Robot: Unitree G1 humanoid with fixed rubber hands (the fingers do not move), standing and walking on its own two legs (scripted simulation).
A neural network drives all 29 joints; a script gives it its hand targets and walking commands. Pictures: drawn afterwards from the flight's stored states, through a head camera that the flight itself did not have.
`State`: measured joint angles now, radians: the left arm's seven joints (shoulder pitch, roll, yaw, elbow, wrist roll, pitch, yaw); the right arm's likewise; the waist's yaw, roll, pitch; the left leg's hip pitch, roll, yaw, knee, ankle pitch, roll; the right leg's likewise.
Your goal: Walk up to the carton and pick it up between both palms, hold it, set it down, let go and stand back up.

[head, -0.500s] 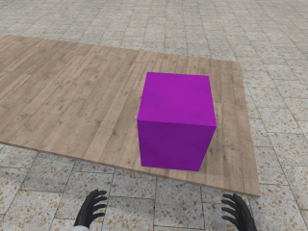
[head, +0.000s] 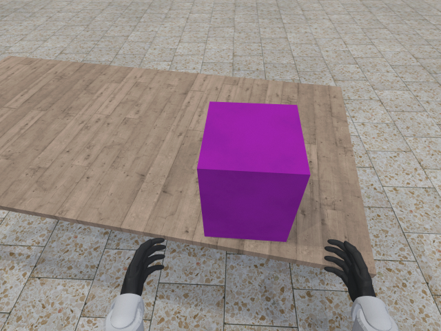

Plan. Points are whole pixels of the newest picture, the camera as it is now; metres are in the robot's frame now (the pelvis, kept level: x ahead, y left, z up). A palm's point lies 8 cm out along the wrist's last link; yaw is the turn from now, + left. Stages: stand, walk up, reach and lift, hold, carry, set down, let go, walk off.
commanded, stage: reach and lift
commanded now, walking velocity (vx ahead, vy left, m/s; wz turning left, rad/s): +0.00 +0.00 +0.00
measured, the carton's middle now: (248, 173) +0.47 -0.06 -0.01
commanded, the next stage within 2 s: none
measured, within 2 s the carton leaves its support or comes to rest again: neither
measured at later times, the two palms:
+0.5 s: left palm (144, 233) +0.32 +0.16 +0.00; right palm (354, 236) +0.29 -0.25 -0.01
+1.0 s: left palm (153, 188) +0.38 +0.14 +0.06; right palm (354, 193) +0.35 -0.25 +0.05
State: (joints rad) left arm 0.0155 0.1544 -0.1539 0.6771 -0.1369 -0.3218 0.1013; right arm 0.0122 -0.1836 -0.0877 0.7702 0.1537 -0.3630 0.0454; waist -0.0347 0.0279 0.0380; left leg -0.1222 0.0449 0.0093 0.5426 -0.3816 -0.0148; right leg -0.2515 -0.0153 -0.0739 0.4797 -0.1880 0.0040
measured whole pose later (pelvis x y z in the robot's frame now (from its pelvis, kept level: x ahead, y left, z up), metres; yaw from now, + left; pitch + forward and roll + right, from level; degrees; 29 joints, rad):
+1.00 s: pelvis -0.01 -0.01 +0.00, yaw +0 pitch +6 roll -1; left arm -0.63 0.18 -0.06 0.96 -0.19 -0.11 0.08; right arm -0.59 -0.27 -0.06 0.99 0.26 -0.15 -0.02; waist -0.05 0.02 -0.06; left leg -0.28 0.04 -0.01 0.49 -0.31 -0.02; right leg -0.40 0.00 -0.04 0.40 -0.11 0.00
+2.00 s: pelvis -0.01 -0.03 +0.00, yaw +2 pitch +19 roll +0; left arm -1.28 0.29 -0.12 1.40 -0.31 0.02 0.09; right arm -1.15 -0.32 -0.08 1.27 0.26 0.06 -0.05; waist -0.12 0.01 -0.20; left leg -0.54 0.03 -0.05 0.45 -0.25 -0.05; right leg -0.64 0.00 -0.06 0.36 -0.06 -0.02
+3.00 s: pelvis -0.03 -0.01 -0.03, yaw +2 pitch +27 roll +0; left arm -1.20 0.15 0.07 1.57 -0.12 -0.38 0.10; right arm -1.06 -0.12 -0.32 1.35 -0.02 -0.29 -0.13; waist -0.11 0.04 -0.22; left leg -0.84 0.01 -0.03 0.67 -0.32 -0.03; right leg -0.93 -0.02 -0.04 0.58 -0.12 -0.01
